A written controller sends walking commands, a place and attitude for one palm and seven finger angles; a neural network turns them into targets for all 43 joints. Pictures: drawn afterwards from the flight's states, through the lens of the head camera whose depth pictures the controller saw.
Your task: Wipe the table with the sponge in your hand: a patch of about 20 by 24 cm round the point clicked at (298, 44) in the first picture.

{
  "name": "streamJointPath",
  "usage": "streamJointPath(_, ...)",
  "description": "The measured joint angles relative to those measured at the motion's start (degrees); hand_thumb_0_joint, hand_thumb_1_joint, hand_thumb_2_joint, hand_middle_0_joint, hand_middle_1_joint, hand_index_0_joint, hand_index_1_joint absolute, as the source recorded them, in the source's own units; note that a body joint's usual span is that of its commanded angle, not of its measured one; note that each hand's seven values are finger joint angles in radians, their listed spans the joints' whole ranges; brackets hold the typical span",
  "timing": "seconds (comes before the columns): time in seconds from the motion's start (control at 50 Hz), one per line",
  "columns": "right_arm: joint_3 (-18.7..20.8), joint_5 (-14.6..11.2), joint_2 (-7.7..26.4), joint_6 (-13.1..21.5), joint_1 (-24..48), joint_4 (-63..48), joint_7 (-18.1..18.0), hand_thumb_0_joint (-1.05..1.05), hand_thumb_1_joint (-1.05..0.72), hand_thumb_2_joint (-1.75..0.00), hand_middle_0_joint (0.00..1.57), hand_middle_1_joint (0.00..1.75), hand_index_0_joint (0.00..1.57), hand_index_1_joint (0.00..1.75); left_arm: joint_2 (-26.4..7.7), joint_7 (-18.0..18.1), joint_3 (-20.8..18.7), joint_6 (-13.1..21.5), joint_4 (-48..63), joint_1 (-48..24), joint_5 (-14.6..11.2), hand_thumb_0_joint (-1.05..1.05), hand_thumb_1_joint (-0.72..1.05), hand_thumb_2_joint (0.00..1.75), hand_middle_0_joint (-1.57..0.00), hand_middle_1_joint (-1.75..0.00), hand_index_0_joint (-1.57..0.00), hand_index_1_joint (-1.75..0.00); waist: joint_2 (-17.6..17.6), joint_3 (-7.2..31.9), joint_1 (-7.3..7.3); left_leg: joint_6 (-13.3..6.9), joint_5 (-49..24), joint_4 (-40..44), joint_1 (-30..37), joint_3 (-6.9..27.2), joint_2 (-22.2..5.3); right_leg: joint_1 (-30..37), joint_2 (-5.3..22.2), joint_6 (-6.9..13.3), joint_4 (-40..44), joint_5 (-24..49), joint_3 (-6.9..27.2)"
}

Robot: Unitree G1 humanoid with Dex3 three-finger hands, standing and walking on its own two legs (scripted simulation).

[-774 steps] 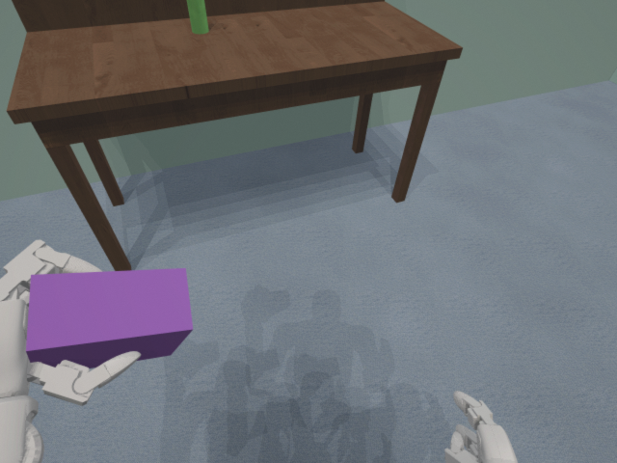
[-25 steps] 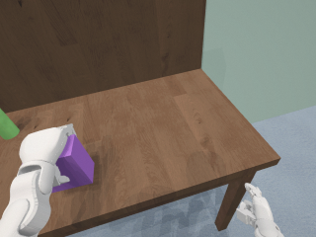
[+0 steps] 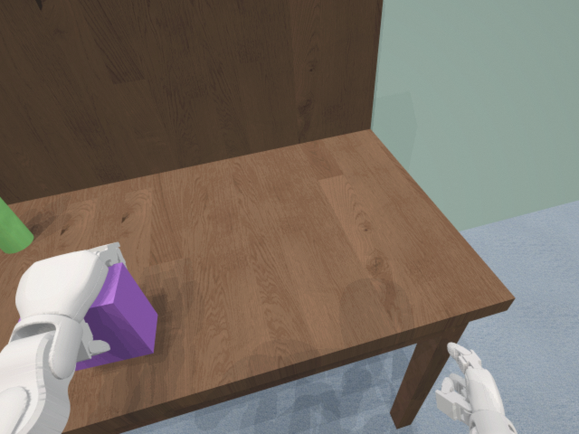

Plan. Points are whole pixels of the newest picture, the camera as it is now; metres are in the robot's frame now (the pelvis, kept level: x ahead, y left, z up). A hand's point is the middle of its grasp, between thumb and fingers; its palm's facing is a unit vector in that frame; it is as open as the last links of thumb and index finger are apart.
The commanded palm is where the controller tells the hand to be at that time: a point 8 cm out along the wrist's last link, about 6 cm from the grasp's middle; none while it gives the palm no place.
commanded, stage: move the sponge above the wiping area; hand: left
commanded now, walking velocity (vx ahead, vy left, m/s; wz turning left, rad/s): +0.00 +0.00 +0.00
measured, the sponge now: (105, 326) +0.20 +0.31 +0.05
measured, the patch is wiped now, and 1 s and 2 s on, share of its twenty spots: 0.00 0.00 0.00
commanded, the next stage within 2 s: none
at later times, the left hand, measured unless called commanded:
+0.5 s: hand (89, 297) +0.22 +0.32 +0.10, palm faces +0.04 -0.06 -1.00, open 10.5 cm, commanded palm +0.19 +0.31 +0.17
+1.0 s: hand (82, 294) +0.22 +0.32 +0.11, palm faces +0.07 -0.04 -1.00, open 10.5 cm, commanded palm +0.18 +0.31 +0.17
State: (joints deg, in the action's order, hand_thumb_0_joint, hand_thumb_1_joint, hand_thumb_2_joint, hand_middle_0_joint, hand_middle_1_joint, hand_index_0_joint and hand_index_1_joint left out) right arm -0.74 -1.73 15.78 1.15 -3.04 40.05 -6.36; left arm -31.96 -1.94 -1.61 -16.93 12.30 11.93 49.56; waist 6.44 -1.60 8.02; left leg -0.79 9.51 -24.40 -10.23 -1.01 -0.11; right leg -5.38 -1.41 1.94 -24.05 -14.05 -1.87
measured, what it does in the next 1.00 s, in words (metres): stands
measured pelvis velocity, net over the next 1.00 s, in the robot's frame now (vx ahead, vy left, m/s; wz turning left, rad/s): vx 0.00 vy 0.00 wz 0.00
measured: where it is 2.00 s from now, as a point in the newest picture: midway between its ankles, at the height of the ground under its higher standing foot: outside the picture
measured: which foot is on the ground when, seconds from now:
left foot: down 0.00-1.00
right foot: down 0.00-1.00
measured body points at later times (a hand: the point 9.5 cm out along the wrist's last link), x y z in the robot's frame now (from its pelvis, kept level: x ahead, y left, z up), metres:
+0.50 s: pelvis +0.00 +0.01 +0.00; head -0.01 -0.02 +0.45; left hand +0.21 +0.32 +0.15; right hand +0.24 -0.21 -0.08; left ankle +0.05 +0.11 -0.74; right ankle +0.00 -0.10 -0.74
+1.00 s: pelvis +0.00 +0.00 +0.00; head -0.02 -0.03 +0.45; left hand +0.21 +0.32 +0.17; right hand +0.24 -0.21 -0.08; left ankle +0.05 +0.11 -0.74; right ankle +0.00 -0.10 -0.74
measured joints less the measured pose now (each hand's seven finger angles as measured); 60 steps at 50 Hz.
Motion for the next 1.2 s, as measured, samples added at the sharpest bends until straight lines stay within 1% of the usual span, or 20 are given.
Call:
streamJointPath(0.1, -0.14, -0.19, -0.29, -0.24, 0.6, 0.46, 0.25, 0.01, -0.9, -0.9, 0.2, 0.3, 0.17, 0.3, 0.02, 0.82, -1.46, -0.9, -1.85, -1.36, -0.42, 0.0, -0.53, 1.02, -0.69, -1.33, -0.71, -1.33, -0.08, 0.15, -0.42, -0.03, -0.21, 0.41, 0.05, -0.18, 0.02, -0.04, 0.02, -0.08, 0.36, 0.27, 0.21)
streamJointPath(0.16, -0.23, -0.32, -0.08, -0.37, 0.77, 0.32, 0.51, 0.01, -0.9, -0.9, 0.2, 0.3, 0.17, 0.29, 0.36, 0.42, -1.7, -1.96, -2.08, -1.25, -0.72, 0.0, -0.53, 1.02, -0.69, -1.33, -0.71, -1.33, 0.07, 0.2, -0.78, -0.18, -0.32, 0.61, -0.02, -0.3, 0.19, -0.22, 0.19, -0.24, 0.37, 0.3, 0.33)
streamJointPath(0.22, -0.12, -0.29, 0.14, -0.42, 0.56, -0.04, 0.7, 0.01, -0.9, -0.9, 0.2, 0.3, 0.17, 0.29, 0.78, -0.29, -1.15, -2.18, -1.93, -0.47, -0.65, 0.0, -0.53, 1.02, -0.69, -1.33, -0.71, -1.33, 0.18, 0.41, -1.11, -0.38, -0.34, 0.62, -0.28, -0.25, 0.43, -0.46, 0.43, -0.45, 0.3, 0.23, 0.28)
streamJointPath(0.32, 0.05, -0.11, 0.25, -0.22, 0.18, -0.24, 0.44, 0.01, -0.9, -0.9, 0.2, 0.3, 0.16, 0.29, 1.01, -0.58, 0.13, -0.78, -2.03, 0.34, 0.06, 0.0, -0.53, 1.02, -0.69, -1.33, -0.71, -1.33, -0.12, 0.25, -0.9, -0.59, -0.21, 0.43, -0.49, -0.19, 0.62, -0.53, 0.6, -0.63, 0.28, 0.15, 0.23)
streamJointPath(0.44, 0.33, 0.01, -0.07, 0.17, 0.16, 0.17, 0.01, 0.01, -0.9, -0.9, 0.2, 0.3, 0.16, 0.29, 0.95, 1.02, 0.08, 0.78, -2.74, -1.28, 0.71, 0.0, -0.53, 1.02, -0.69, -1.33, -0.71, -1.33, -0.79, -0.38, -0.32, -0.63, -0.23, 0.53, -0.27, -0.16, 0.61, -0.2, 0.57, -0.62, 0.69, 0.35, 0.24)
streamJointPath(0.5, 0.43, 0.05, -0.2, 0.16, 0.18, 0.35, 0.14, 0.01, -0.9, -0.9, 0.2, 0.3, 0.15, 0.29, 0.86, 1.84, -0.52, 0.48, -1.97, -1.52, 0.63, 0.0, -0.53, 1.02, -0.69, -1.33, -0.71, -1.33, -0.81, -0.22, -0.4, -0.67, -0.2, 0.64, -0.17, -0.28, 0.63, -0.08, 0.59, -0.67, 0.88, 0.41, 0.38)
streamJointPath(0.56, 0.33, -0.11, -0.12, -0.18, 0.32, 0.29, 0.5, 0.01, -0.9, -0.9, 0.2, 0.3, 0.15, 0.29, 0.58, 1.87, -1.21, -0.94, -1.24, -1.26, 0.17, 0.0, -0.53, 1.02, -0.69, -1.33, -0.71, -1.33, -0.67, -0.01, -0.66, -0.72, -0.23, 0.89, 0.01, -0.49, 0.7, -0.06, 0.67, -0.77, 0.95, 0.43, 0.6)
streamJointPath(0.62, 0.32, -0.24, 0.1, -0.63, 0.34, -0.06, 1.01, 0.01, -0.9, -0.9, 0.2, 0.3, 0.15, 0.29, 0.55, 1.26, -1.63, -2.65, -0.35, -0.29, -0.36, 0.0, -0.53, 1.02, -0.69, -1.33, -0.71, -1.33, -0.4, 0.32, -1.07, -0.81, -0.27, 1.01, -0.05, -0.57, 0.83, -0.2, 0.8, -0.92, 0.91, 0.4, 0.69)
streamJointPath(0.68, 0.34, -0.46, 0.42, -0.79, 0.23, -0.44, 1.17, 0.01, -0.9, -0.9, 0.2, 0.3, 0.15, 0.29, 1.09, 0.39, -1.15, -3.85, 0.91, 1.02, -0.76, 0.0, -0.53, 1.02, -0.69, -1.33, -0.71, -1.33, -0.07, 0.4, -1.13, -0.93, -0.3, 1.03, -0.1, -0.67, 0.94, -0.36, 0.92, -1.02, 0.74, 0.35, 0.79)
streamJointPath(0.76, 0.41, -0.41, 0.6, -0.74, 0.02, -0.64, 1.03, 0.01, -0.9, -0.9, 0.2, 0.3, 0.15, 0.29, 1.76, -0.42, 0.59, -3.46, 1.93, 2.35, -0.38, 0.0, -0.53, 1.02, -0.69, -1.33, -0.71, -1.33, -0.01, 0.34, -0.95, -1.0, -0.37, 0.98, -0.16, -0.52, 1.07, -0.45, 1.03, -1.05, 0.5, 0.25, 0.66)
streamJointPath(0.86, 0.47, -0.14, 0.3, -0.41, -0.05, -0.13, 0.38, 0.01, -0.9, -0.9, 0.2, 0.3, 0.14, 0.29, 1.67, 0.5, 2.32, -1.59, 1.19, 1.05, 0.99, 0.0, -0.53, 1.02, -0.69, -1.33, -0.71, -1.33, -0.33, -0.04, -0.17, -0.8, -0.49, 0.93, 0.07, -0.22, 0.93, -0.14, 0.86, -0.77, 0.44, 0.28, 0.39)
streamJointPath(0.92, 0.36, -0.09, -0.07, -0.4, 0.28, 0.41, 0.22, 0.01, -0.9, -0.9, 0.2, 0.3, 0.14, 0.28, 1.21, 1.65, 1.83, -1.16, -0.28, -0.77, 1.23, 0.0, -0.53, 1.02, -0.69, -1.33, -0.71, -1.33, -0.47, -0.07, -0.06, -0.57, -0.6, 1.0, 0.22, -0.06, 0.73, 0.08, 0.63, -0.57, 0.63, 0.42, 0.28)
streamJointPath(0.98, -0.08, -0.29, -0.28, -0.69, 0.91, 0.83, 0.33, 0.01, -0.9, -0.9, 0.2, 0.3, 0.14, 0.28, 0.38, 2.0, 0.26, -2.2, -1.73, -2.33, 0.66, 0.0, -0.53, 1.02, -0.69, -1.33, -0.71, -1.32, -0.46, -0.08, -0.19, -0.34, -0.71, 1.16, 0.39, -0.17, 0.44, 0.14, 0.35, -0.36, 0.77, 0.59, 0.42)
streamJointPath(1.06, -0.66, -0.61, -0.05, -0.95, 1.26, 0.68, 0.62, 0.01, -0.9, -0.9, 0.2, 0.3, 0.15, 0.28, -0.39, 0.83, -1.54, -4.5, -3.37, -3.35, -0.31, 0.0, -0.53, 1.02, -0.69, -1.33, -0.71, -1.32, -0.16, 0.15, -0.8, -0.18, -0.78, 1.16, 0.13, -0.05, 0.32, -0.11, 0.22, -0.25, 0.73, 0.61, 0.33)
streamJointPath(1.12, -0.81, -0.78, 0.36, -0.85, 0.99, 0.07, 0.71, 0.01, -0.9, -0.9, 0.2, 0.3, 0.16, 0.29, -0.22, -0.99, -1.45, -5.5, -3.9, -3.13, -0.63, 0.0, -0.53, 1.02, -0.69, -1.33, -0.71, -1.32, 0.18, 0.29, -1.25, -0.21, -0.73, 0.91, -0.38, 0.24, 0.42, -0.47, 0.29, -0.3, 0.54, 0.47, 0.05)
streamJointPath(1.16, -0.85, -0.78, 0.58, -0.51, 0.81, -0.22, 0.6, 0.01, -0.9, -0.9, 0.2, 0.3, 0.17, 0.29, 0.23, -2.12, -0.86, -5.04, -3.63, -2.43, -0.81, 0.0, -0.53, 1.02, -0.69, -1.33, -0.71, -1.32, 0.35, 0.19, -1.32, -0.26, -0.61, 0.66, -0.61, 0.29, 0.43, -0.65, 0.29, -0.31, 0.37, 0.36, 0.0)
streamJointPath(1.2, -0.72, -0.57, 0.61, -0.1, 0.41, -0.49, 0.43, 0.01, -0.9, -0.9, 0.2, 0.3, 0.17, 0.3, 0.76, -2.82, 0.14, -3.63, -3.04, -1.57, -0.54, 0.0, -0.53, 1.02, -0.69, -1.33, -0.71, -1.32, 0.34, 0.16, -1.31, -0.3, -0.43, 0.38, -0.83, 0.4, 0.48, -0.78, 0.33, -0.33, 0.2, 0.21, -0.1)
